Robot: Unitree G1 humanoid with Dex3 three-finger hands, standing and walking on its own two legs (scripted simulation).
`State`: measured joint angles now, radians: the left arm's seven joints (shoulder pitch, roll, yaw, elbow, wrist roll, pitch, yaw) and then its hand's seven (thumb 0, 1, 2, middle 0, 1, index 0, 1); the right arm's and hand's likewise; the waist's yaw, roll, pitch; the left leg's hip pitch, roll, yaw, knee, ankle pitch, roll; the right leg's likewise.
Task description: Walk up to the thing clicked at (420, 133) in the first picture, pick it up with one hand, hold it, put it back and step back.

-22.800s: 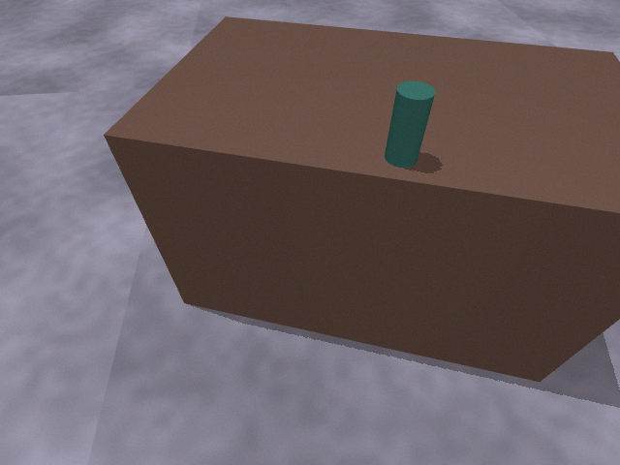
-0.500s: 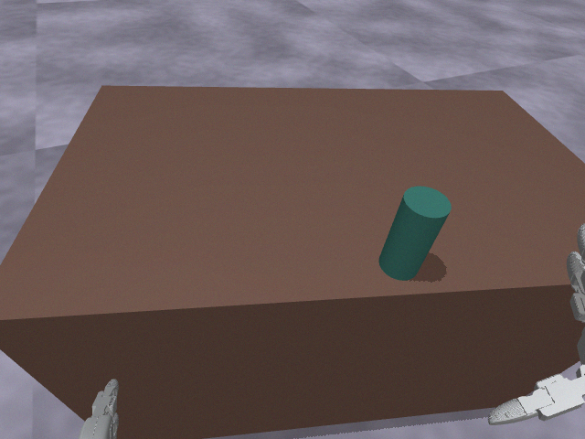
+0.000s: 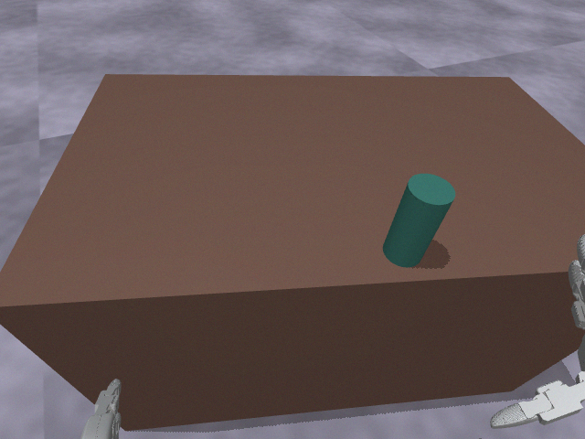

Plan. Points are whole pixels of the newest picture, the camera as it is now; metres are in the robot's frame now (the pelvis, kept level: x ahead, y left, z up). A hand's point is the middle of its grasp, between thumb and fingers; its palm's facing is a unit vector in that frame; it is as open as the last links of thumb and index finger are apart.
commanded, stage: home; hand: right
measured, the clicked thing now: (415, 223) +0.43 -0.22 +0.05
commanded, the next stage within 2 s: none
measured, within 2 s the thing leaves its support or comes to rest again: neither
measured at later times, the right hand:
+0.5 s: hand (417, 419) +0.18 -0.19 -0.09, palm faces +0.04 +0.98 -0.21, open 17.6 cm
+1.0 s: hand (407, 399) +0.21 -0.19 -0.11, palm faces -0.01 +0.97 -0.26, open 17.5 cm
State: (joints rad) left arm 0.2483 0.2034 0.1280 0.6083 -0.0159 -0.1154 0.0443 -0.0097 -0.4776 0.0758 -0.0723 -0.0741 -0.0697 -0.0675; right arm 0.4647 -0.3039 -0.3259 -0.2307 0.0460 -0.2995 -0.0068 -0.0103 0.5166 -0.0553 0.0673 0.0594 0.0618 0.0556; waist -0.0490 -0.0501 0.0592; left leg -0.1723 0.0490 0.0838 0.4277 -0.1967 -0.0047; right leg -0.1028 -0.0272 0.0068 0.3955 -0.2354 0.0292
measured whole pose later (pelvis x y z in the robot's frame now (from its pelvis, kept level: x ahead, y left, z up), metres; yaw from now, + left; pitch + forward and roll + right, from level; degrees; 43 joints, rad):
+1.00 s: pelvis +0.03 -0.01 +0.00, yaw +2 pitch +1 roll +0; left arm 0.21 0.22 -0.01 0.70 0.02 -0.01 0.03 0.01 0.90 0.90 -0.20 -0.30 -0.20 -0.30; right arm 0.20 -0.19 0.00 0.61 -0.03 -0.08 -0.06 -0.01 0.55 -0.05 0.06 0.05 0.05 0.05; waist 0.01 0.00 0.03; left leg -0.24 0.05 0.05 0.47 -0.25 -0.02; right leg -0.16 -0.03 -0.03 0.45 -0.31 0.02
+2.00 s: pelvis +0.01 +0.00 +0.00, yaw +2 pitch -2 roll +0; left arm 0.16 0.36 -0.01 1.12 0.02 0.00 -0.01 0.01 0.90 0.89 -0.21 -0.30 -0.20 -0.29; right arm 0.13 -0.35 0.02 1.12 -0.02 -0.01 0.01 0.00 0.51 -0.07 0.07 0.06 0.06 0.06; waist 0.01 -0.01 0.04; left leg -0.16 0.03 0.04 0.36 -0.16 -0.01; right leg -0.07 -0.04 -0.04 0.32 -0.21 0.03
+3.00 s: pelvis +0.01 +0.00 +0.01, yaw +3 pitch -2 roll +0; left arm 0.14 0.35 0.00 1.12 0.02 0.00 -0.01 0.01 0.90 0.89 -0.21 -0.30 -0.20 -0.29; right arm 0.12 -0.35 0.01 1.13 -0.02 -0.01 0.01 0.00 0.49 -0.10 0.10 0.10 0.09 0.09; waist 0.00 -0.01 0.05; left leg -0.15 0.03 0.04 0.33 -0.15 -0.01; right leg -0.05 -0.04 -0.04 0.29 -0.21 0.03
